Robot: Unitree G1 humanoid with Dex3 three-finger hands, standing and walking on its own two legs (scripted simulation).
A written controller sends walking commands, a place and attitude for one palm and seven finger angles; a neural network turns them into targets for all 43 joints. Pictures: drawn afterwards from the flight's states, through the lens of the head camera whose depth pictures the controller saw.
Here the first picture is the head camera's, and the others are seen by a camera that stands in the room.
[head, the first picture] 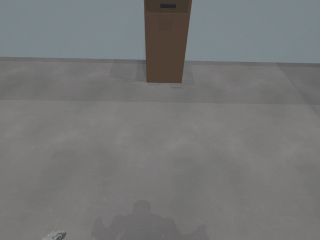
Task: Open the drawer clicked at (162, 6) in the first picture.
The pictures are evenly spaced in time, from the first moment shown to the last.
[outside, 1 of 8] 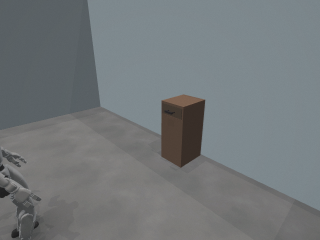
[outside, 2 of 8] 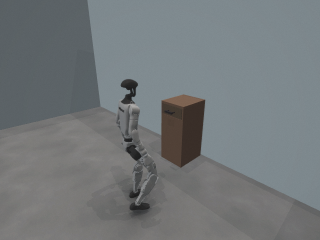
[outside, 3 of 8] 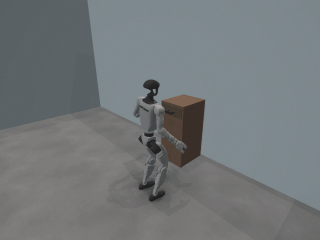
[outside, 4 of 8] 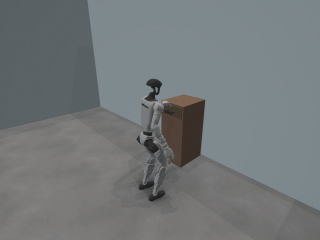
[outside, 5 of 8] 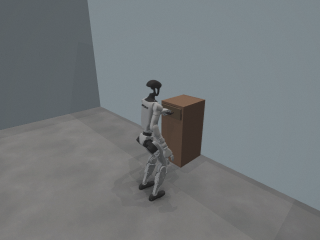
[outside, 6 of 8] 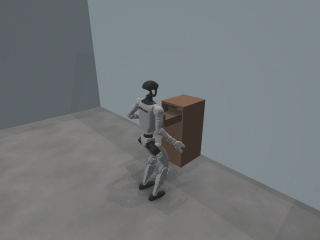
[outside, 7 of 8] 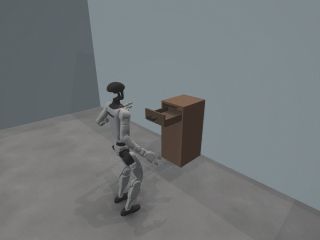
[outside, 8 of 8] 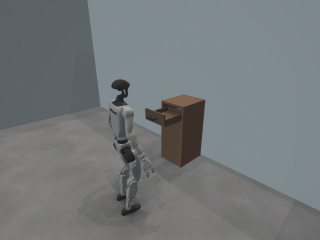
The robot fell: no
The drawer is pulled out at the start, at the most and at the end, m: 0.00 0.30 0.30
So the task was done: yes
